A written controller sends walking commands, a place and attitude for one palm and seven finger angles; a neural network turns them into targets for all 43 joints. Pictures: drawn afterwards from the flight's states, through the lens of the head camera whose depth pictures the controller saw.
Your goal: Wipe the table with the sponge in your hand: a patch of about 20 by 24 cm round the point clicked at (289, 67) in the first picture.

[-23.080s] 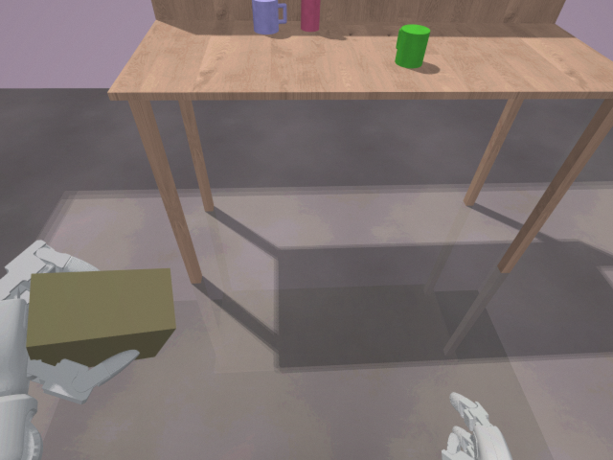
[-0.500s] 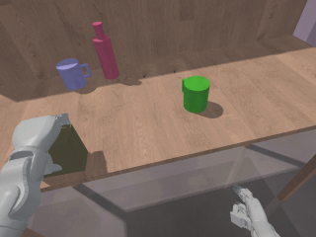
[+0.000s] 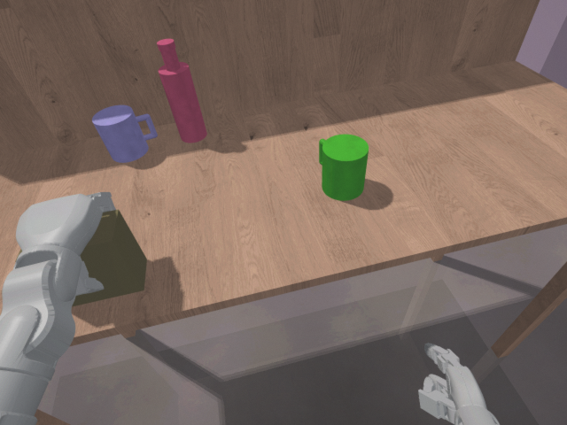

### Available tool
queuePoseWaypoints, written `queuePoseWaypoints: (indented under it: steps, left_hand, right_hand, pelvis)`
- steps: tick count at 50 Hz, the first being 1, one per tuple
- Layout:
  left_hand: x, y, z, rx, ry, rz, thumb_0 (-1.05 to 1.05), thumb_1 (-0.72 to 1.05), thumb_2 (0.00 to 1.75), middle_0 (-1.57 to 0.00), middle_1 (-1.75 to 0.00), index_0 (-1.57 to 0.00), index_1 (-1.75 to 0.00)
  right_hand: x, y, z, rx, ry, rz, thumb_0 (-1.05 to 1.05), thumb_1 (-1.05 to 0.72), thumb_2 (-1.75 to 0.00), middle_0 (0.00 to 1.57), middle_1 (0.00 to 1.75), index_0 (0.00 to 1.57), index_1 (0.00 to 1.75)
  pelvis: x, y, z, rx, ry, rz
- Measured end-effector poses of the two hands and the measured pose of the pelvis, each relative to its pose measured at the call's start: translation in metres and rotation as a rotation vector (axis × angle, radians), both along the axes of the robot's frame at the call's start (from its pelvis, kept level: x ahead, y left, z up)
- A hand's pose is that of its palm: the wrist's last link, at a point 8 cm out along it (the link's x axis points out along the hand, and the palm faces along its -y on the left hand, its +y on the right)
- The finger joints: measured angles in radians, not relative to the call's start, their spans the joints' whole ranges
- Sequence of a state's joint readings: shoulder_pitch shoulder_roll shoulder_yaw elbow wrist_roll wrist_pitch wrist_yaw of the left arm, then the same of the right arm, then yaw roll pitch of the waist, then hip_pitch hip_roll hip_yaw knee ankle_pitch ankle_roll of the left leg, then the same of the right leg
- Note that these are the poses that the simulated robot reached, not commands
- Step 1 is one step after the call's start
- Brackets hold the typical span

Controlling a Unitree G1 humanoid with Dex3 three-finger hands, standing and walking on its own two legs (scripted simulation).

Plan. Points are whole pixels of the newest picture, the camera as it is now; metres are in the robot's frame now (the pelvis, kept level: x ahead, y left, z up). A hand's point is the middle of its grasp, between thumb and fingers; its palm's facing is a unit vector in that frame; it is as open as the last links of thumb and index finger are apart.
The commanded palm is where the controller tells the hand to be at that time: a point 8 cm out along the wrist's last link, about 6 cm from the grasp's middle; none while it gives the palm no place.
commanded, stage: wipe forward along the first lane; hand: left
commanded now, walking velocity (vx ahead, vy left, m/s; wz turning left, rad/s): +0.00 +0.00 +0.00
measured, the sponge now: (95, 267) +0.27 +0.33 +0.09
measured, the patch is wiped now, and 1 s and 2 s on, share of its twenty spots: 0.15 0.45 0.55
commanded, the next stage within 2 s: slide across to the middle lane in 1.34 s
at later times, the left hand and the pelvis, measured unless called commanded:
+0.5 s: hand (87, 223) +0.32 +0.35 +0.13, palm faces -0.06 +0.00 -1.00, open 10.3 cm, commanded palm +0.31 +0.34 +0.16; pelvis +0.00 +0.00 +0.00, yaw +0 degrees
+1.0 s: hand (89, 204) +0.36 +0.37 +0.13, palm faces -0.09 +0.00 -1.00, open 10.3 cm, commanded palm +0.35 +0.36 +0.16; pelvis +0.00 +0.02 +0.00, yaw +0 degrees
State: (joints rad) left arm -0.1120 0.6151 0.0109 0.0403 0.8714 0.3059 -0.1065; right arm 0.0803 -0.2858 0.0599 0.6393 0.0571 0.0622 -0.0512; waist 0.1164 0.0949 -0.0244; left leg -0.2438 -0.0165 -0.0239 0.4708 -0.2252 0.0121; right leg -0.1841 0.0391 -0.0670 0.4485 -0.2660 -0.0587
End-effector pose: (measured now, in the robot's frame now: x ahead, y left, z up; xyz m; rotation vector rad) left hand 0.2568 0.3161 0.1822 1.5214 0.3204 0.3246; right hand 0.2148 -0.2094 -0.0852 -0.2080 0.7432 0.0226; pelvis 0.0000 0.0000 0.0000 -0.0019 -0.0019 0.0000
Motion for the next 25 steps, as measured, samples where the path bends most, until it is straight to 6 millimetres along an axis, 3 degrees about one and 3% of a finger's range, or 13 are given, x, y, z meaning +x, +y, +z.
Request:
queuePoseWaypoints:
  steps: [16, 25]
  left_hand:
    - [0.029, 0.016, -0.001, 0.007, 0.036, -0.014, -0.01, -0.52, 1.03, -0.69, -1.33, -0.72, -1.32]
    - [0.048, 0.024, -0.001, 0.02, 0.065, -0.004, 0.0, -0.52, 1.03, -0.69, -1.33, -0.72, -1.32]
  right_hand:
    - [-0.035, -0.029, -0.014, -0.046, 0.102, -0.087, 0.01, -0.9, -0.9, 0.2, 0.3, 0.2, 0.3]
    - [-0.054, -0.034, -0.021, -0.052, 0.16, -0.127, 0.01, -0.9, -0.9, 0.2, 0.3, 0.2, 0.3]
  pelvis:
    - [0.001, 0.0, -0.002, -0.005, 0.027, -0.004]
    - [0.0, 0.003, -0.003, -0.009, 0.049, -0.001]
